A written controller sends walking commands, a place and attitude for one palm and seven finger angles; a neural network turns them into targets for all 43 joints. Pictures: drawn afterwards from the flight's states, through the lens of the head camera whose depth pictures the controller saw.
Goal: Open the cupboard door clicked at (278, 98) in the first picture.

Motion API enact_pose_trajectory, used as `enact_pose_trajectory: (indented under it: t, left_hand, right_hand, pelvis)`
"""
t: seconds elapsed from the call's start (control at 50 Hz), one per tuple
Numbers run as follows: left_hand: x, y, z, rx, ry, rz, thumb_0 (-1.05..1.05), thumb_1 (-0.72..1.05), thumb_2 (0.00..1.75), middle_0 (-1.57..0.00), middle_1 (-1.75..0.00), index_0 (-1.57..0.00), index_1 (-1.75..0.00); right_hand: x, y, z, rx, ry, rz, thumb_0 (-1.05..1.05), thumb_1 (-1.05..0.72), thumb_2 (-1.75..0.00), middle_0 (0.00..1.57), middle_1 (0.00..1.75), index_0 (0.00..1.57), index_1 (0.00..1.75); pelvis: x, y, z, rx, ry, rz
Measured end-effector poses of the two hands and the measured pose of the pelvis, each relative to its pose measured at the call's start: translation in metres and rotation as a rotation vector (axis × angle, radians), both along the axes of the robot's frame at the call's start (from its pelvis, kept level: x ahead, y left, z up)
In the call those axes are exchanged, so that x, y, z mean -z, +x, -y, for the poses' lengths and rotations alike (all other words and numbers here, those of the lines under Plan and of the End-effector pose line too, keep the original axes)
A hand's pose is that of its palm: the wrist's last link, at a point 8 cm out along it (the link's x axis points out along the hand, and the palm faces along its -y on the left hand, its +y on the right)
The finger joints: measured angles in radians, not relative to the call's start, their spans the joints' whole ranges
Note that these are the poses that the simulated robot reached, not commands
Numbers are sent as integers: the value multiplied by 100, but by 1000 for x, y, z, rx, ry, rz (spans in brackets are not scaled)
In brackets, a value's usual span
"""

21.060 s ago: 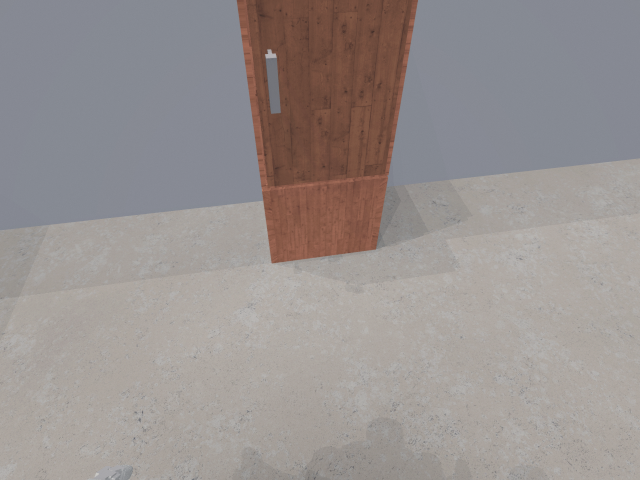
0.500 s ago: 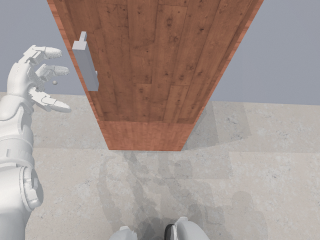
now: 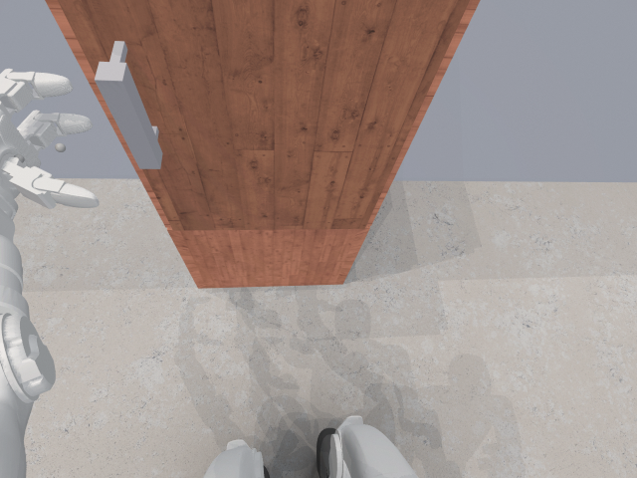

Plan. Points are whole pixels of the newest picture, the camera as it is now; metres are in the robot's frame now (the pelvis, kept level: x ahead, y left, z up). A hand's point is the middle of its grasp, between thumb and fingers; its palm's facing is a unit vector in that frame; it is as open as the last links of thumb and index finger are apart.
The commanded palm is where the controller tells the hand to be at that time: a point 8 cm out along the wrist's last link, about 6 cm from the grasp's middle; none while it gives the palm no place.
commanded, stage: move the hooked fingers beside the handle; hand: left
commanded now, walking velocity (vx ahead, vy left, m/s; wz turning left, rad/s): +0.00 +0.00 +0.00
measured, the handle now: (136, 109) +0.55 +0.19 +0.07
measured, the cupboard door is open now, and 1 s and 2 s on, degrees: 0 0 0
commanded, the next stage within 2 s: slide the fingers in behind the handle in 0.06 s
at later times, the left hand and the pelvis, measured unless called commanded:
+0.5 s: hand (85, 148) +0.49 +0.23 +0.07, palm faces -0.05 -1.00 +0.01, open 14.0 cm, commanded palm +0.47 +0.27 +0.08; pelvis +0.01 +0.01 +0.00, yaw +0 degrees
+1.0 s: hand (127, 148) +0.49 +0.19 +0.07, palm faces -0.04 -1.00 +0.01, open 14.0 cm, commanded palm +0.47 +0.24 +0.08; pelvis +0.00 +0.00 +0.00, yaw +1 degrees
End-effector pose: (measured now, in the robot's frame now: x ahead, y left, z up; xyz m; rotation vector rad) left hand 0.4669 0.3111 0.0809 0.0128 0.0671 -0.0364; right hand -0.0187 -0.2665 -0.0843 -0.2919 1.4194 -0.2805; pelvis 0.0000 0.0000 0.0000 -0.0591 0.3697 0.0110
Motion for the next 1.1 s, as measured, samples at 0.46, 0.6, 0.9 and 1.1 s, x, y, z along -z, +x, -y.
enact_pose_trajectory:
  t: [0.46, 0.6, 0.9, 1.1]
  left_hand:
    - [7, 4, 20, 12, -36, 20, -1, -50, 30, -30, -120, -30, -120]
    - [4, 4, 30, 14, -5, 56, -1, -50, 30, -30, -120, -29, -120]
    - [4, 0, 57, 12, -11, 51, -1, -50, 30, -30, -120, -29, -120]
    - [5, 2, 70, -11, 2, 45, -1, -50, 30, -30, -120, -30, -120]
  right_hand:
    - [6, 43, -16, -47, 25, 93, 0, -90, -89, 20, 30, 20, 30]
    - [9, 40, -21, -29, 49, 87, 0, -90, -89, 20, 30, 20, 30]
    - [10, 32, -12, -24, 56, 75, 0, -90, -89, 20, 30, 20, 30]
    - [10, 28, -2, -15, 52, 103, 0, -90, -89, 20, 30, 20, 30]
  pelvis:
    - [1, 5, -11, -12, -8, 7]
    - [0, 8, -12, -7, -8, 6]
    - [-2, 5, -5, -14, 2, 25]
    - [-1, 1, 3, -1, 15, 27]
